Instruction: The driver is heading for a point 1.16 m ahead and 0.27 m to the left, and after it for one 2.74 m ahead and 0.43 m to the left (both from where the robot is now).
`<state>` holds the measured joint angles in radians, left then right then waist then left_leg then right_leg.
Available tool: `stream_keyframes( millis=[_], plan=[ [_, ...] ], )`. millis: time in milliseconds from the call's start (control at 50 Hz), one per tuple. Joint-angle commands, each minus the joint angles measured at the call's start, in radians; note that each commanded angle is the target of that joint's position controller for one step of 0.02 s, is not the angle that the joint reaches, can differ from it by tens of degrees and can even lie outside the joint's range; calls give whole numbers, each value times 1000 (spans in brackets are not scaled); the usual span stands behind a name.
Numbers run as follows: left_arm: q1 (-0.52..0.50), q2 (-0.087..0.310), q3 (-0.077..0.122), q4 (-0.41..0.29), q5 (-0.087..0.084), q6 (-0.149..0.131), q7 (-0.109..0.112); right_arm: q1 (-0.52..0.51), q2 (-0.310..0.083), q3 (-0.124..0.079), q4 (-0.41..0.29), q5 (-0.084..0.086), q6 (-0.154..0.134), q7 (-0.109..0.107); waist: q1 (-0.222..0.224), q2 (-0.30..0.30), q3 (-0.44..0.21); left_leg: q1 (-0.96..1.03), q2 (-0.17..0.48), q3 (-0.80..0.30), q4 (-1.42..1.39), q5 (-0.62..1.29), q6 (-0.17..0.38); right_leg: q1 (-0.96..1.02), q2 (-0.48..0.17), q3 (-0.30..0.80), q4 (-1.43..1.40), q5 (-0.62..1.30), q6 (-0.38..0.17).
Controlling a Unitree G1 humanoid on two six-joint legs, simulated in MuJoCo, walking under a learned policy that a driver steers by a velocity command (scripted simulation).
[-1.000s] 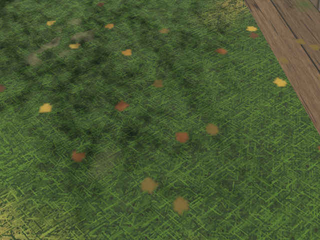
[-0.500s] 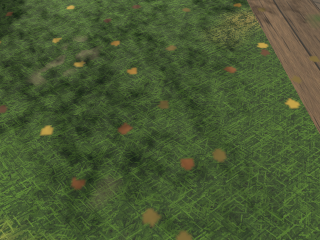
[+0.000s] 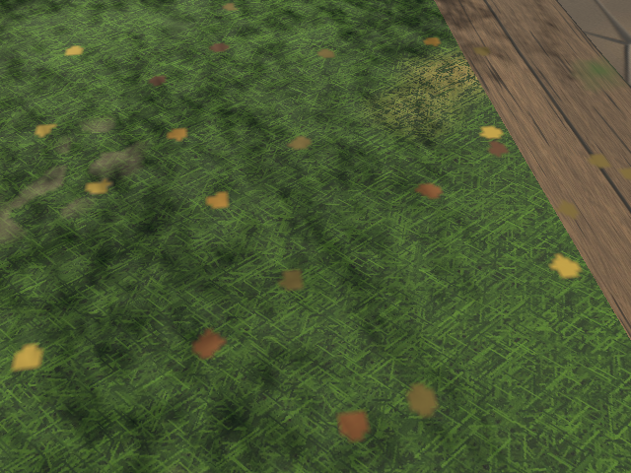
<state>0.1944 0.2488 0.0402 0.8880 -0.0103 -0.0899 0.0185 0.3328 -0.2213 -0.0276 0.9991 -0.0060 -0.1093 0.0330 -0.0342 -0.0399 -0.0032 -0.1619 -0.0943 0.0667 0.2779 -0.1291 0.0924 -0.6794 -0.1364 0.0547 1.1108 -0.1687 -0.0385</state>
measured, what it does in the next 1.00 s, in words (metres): walks ahead, turning left: right foot, then left foot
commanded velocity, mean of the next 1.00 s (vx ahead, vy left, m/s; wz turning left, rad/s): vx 0.50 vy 0.00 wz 0.32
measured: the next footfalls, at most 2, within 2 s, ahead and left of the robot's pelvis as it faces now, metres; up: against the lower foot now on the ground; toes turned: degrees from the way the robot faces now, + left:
right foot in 0.30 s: +0.34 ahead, -0.17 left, +0.00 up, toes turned -2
left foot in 0.88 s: +0.59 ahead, +0.11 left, +0.00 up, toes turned +21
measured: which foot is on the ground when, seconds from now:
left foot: down 0.00-0.30, up 0.32-0.86, down 0.88-1.00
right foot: up 0.00-0.28, down 0.30-0.88, up 0.90-1.00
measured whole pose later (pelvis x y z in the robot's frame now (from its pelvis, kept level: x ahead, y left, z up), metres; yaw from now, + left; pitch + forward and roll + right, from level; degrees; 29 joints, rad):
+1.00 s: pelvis +0.52 +0.03 -0.01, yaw +23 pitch +1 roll +0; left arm 0.20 0.27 0.06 0.86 -0.02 -0.13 0.01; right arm 0.20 -0.26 -0.09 0.79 0.02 -0.06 0.04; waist 0.00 -0.01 0.05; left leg -0.37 -0.09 0.03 0.52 -0.18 0.11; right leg -0.42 -0.07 0.03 1.25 -0.38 -0.01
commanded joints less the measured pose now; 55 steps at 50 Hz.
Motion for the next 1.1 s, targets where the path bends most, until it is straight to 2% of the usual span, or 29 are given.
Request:
stream_keyframes(
  millis=[20,100,200,240,260,280,300,320,340,360,400,440,480,520,600,680,760,800,840,860,880,900,920,940,960,980,1000,1060,1100],
  plan=[
    [18,46,13,-43,9,0,4,-35,-139,-23,-57,3,-14,-22,41,71,59,-86,285,-211,-194,67,164,-29,-34,4,-152,161,25],
    [-134,29,6,-82,-1,-10,-10,43,-163,-27,-40,18,-2,-34,-16,78,63,0,272,-163,-179,79,124,10,14,-37,-417,281,34],
    [-246,41,1,-130,-12,-21,-42,108,-172,-34,-9,26,20,-37,-45,93,91,155,333,-177,-102,71,111,10,42,-43,-559,180,11],
    [-213,64,9,-133,-13,-30,-51,94,-186,-40,-8,27,30,-39,-14,110,72,192,354,-188,-44,142,94,81,61,-55,-598,101,-18],
    [-153,86,21,-121,-11,-35,-51,78,-189,-41,-13,27,35,-39,27,117,40,178,341,-185,31,275,81,192,89,-74,-623,76,-34],
    [1,129,46,-76,-9,-39,-46,62,-170,-33,-19,21,40,-38,102,103,-46,138,285,-152,204,414,58,395,118,-90,-643,73,-60],
    [213,215,73,-32,3,-41,-36,49,-127,-13,-49,6,38,-35,181,23,-207,-52,217,-98,513,283,19,717,-36,71,-619,85,-125],
    [309,303,95,-5,12,-32,-37,171,11,25,-56,13,16,-28,137,-251,-349,-471,37,-47,884,-262,-50,1089,-282,515,-712,-69,-268],
    [309,195,67,-11,16,-34,-36,141,-88,3,-40,40,-6,-28,162,-187,-361,-571,57,-218,1041,-414,-37,1066,-293,643,-796,-133,-256],
    [216,145,49,-28,14,-38,-34,52,-163,-21,-70,62,-14,-29,144,-129,-219,-625,108,-224,1071,-334,-20,938,-266,477,-804,-74,-202],
    [66,82,29,-48,12,-41,-39,-24,-145,-30,-85,45,-1,-44,82,-25,-84,-551,190,-190,976,-179,-28,687,-185,238,-872,67,-154],
    [39,49,22,-30,22,-46,-42,14,-102,-36,-78,43,30,-41,36,-57,-41,-457,220,-188,916,-112,-30,575,-130,105,-930,120,-128],
    [55,68,30,-9,25,-50,-36,16,-71,-38,-84,45,51,-38,19,-41,-7,-472,221,-184,898,-74,-34,540,-120,16,-954,217,-133],
    [70,89,38,4,29,-49,-25,-31,-70,-44,-110,39,62,-39,20,-22,18,-537,222,-198,852,-8,-43,549,-126,-40,-968,269,-139],
    [87,107,42,16,30,-37,-4,-140,-64,-47,-158,31,60,-26,39,-15,53,-586,211,-180,648,149,-54,582,-117,-137,-989,264,-123],
    [146,131,50,35,20,-22,9,-282,-44,-36,-218,24,57,-1,89,5,97,-601,207,-98,485,202,-41,662,-138,-207,-985,274,-112],
    [179,151,60,48,4,4,11,-366,-41,-34,-281,30,57,25,102,-3,118,-612,187,-28,405,92,-9,785,-172,-255,-908,390,-98],
    [147,179,67,35,-2,14,14,-341,-66,-46,-298,32,60,33,63,-36,77,-492,132,35,390,-1,24,795,-171,-289,-807,684,-79],
    [110,211,75,21,-8,27,19,-187,-126,-80,-278,37,64,32,-36,-71,-26,-263,51,82,378,-77,71,772,-157,-308,-564,957,-56],
    [88,211,73,10,-13,29,19,-24,-188,-115,-236,37,65,20,-123,-45,-112,-14,13,66,289,-9,110,672,-114,-322,-339,881,-22],
    [101,161,56,-19,13,18,16,98,-289,-146,-207,33,73,-5,-142,119,-189,280,189,-223,258,7,172,380,-47,-314,-2,358,24],
    [171,31,17,-77,15,-23,-2,40,-359,-147,-243,27,60,-5,-18,307,-314,556,426,-844,89,-128,386,-14,182,-131,336,-408,73],
    [44,123,34,-103,-25,-69,-19,81,-270,-121,-241,16,52,0,-93,178,-333,554,430,-876,-12,-152,350,-124,144,50,378,-377,41],
    [-16,133,36,-126,-49,-83,-23,42,-211,-106,-238,14,41,-1,-74,145,-202,448,396,-706,1,-88,298,-173,96,39,324,-293,12],
    [-14,127,36,-114,-30,-83,-15,-42,-170,-94,-255,23,34,2,-16,34,-117,275,345,-570,3,16,252,-113,46,37,221,-213,8],
    [-5,140,48,-103,-3,-71,-6,-108,-133,-81,-272,24,32,0,22,27,-82,145,301,-473,-6,101,219,-33,15,31,133,-174,17],
    [18,142,54,-103,6,-54,-7,-134,-121,-74,-287,18,31,-4,50,42,-67,61,276,-434,-29,141,211,32,-2,35,90,-147,26],
    [0,107,51,-127,24,-23,-5,-103,-164,-82,-284,19,25,-22,64,49,-42,-40,248,-360,-63,267,217,61,6,3,-42,-73,72],
    [-71,92,44,-150,26,-18,-2,-61,-175,-84,-271,19,24,-35,38,69,-19,-49,227,-308,-70,312,198,33,18,-15,-178,43,89]
  ],
)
